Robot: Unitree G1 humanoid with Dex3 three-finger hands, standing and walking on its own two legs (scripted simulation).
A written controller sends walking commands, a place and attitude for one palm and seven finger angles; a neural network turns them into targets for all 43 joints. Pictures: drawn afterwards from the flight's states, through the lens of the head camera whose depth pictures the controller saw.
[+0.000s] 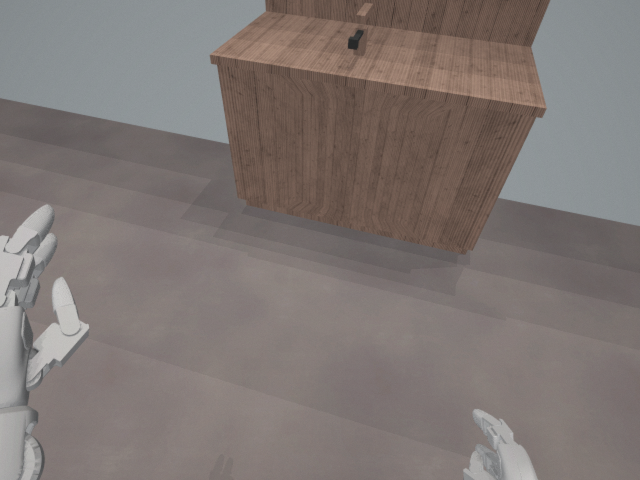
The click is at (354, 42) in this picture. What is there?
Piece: tap's lever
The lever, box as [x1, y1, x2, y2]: [348, 36, 358, 49]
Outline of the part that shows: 350,36 348,39 348,48 356,49 358,38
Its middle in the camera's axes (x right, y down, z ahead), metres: +0.10 -0.61 +1.20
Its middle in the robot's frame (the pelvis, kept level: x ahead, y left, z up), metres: +1.31 -0.02 +0.04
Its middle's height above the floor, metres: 0.81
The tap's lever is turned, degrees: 0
